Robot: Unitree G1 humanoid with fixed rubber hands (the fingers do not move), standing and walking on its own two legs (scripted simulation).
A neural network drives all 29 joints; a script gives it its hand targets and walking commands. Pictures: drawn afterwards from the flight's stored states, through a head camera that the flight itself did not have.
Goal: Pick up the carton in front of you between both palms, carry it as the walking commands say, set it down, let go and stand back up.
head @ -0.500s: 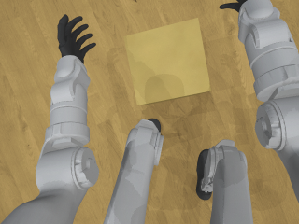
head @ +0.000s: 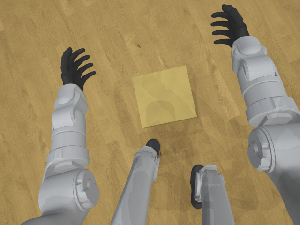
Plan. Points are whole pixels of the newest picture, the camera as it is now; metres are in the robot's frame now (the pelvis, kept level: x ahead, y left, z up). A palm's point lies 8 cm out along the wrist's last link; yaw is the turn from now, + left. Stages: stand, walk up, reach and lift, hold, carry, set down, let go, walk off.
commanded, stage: let go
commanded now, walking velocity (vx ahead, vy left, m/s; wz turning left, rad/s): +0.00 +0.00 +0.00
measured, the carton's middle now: (165, 100) +0.44 +0.10 -0.49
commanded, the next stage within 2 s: stand in 1.42 s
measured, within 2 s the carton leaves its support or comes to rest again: neither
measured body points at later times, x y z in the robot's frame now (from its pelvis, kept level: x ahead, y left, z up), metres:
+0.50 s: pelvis +0.05 +0.03 +0.12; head +0.23 +0.04 +0.53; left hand +0.31 +0.29 +0.03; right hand +0.40 -0.12 +0.01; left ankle +0.11 +0.13 -0.58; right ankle +0.03 -0.13 -0.58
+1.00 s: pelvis +0.10 -0.01 +0.16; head +0.15 -0.01 +0.61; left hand +0.27 +0.23 +0.08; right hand +0.30 -0.24 +0.08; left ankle +0.11 +0.13 -0.58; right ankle +0.03 -0.13 -0.58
